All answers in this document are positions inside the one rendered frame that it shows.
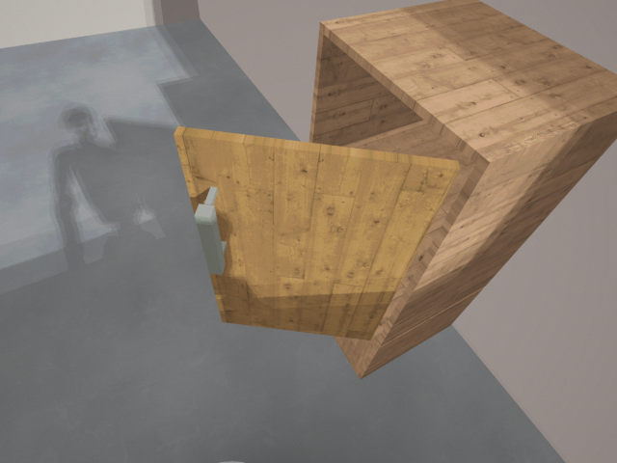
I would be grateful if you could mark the handle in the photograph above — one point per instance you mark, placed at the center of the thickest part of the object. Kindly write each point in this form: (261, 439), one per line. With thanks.
(213, 247)

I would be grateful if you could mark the cupboard door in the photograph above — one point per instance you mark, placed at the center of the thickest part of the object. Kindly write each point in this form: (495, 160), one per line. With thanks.
(319, 237)

